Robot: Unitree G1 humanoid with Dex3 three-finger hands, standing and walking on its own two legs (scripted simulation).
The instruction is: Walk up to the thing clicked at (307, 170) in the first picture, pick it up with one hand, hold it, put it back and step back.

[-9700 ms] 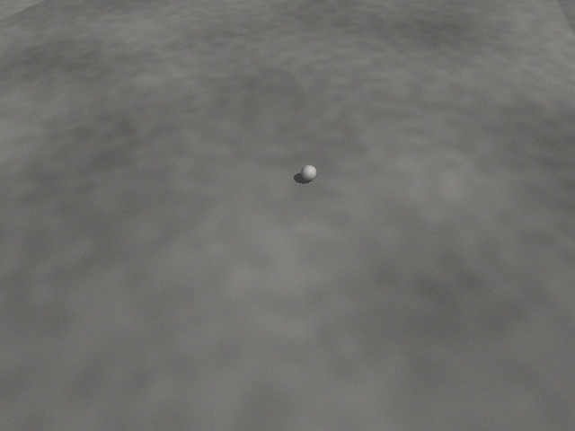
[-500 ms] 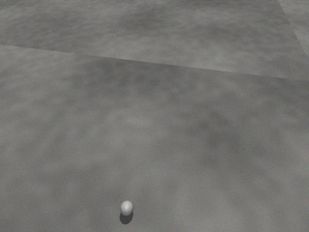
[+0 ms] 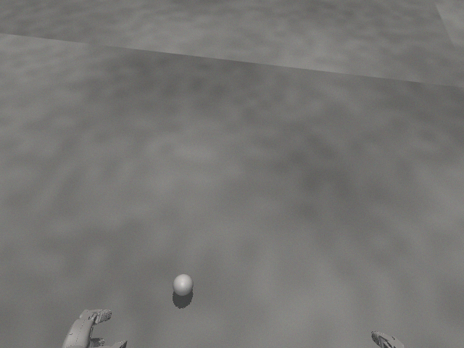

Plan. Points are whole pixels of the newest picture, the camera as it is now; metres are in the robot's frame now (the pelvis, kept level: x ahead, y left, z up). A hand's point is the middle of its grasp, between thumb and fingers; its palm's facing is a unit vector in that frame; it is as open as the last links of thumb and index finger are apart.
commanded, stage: rise first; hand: left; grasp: from above
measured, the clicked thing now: (183, 284) +0.43 +0.22 -0.72
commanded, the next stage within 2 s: none
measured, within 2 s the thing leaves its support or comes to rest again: neither
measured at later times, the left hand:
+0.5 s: hand out of the picture +0.13 +0.26 -0.22, palm faces -0.18 -0.86 -0.48, open 14.1 cm
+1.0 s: hand (137, 331) +0.22 +0.28 -0.39, palm faces -0.44 -0.48 -0.76, open 14.0 cm
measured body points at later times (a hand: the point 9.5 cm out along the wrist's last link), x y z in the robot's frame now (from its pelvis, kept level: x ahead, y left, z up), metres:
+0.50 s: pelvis +0.00 +0.01 -0.08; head +0.10 +0.03 +0.36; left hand +0.14 +0.30 -0.19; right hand +0.17 -0.24 -0.17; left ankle +0.02 +0.13 -0.73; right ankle +0.00 -0.12 -0.73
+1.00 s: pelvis -0.05 +0.01 -0.24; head +0.14 +0.02 +0.17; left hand +0.24 +0.30 -0.35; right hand +0.15 -0.26 -0.36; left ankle +0.02 +0.13 -0.73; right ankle +0.00 -0.12 -0.73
